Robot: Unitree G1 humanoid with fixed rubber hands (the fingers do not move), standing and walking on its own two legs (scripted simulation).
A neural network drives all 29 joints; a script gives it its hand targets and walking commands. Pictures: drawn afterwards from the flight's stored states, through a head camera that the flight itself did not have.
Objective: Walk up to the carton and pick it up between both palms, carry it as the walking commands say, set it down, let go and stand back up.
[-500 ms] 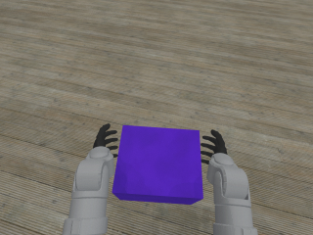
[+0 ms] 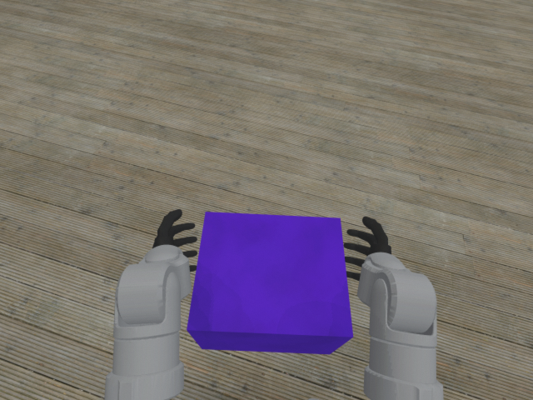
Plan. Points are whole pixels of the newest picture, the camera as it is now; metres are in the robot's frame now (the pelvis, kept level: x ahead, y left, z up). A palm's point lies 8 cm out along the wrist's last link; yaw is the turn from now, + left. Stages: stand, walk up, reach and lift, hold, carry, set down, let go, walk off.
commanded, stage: carry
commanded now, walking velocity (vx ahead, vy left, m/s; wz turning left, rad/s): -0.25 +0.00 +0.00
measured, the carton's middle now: (269, 285) +0.31 +0.01 -0.01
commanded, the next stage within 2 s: none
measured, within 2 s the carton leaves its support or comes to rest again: neither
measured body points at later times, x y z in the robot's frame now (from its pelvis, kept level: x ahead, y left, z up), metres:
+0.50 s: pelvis -0.18 +0.00 -0.01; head -0.15 +0.01 +0.44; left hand +0.14 +0.13 +0.06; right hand +0.12 -0.17 +0.07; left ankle -0.19 +0.11 -0.73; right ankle -0.08 -0.12 -0.73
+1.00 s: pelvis -0.39 -0.01 +0.00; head -0.38 -0.03 +0.45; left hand -0.07 +0.09 +0.07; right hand -0.11 -0.20 +0.07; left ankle -0.40 +0.12 -0.66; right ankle -0.34 -0.12 -0.73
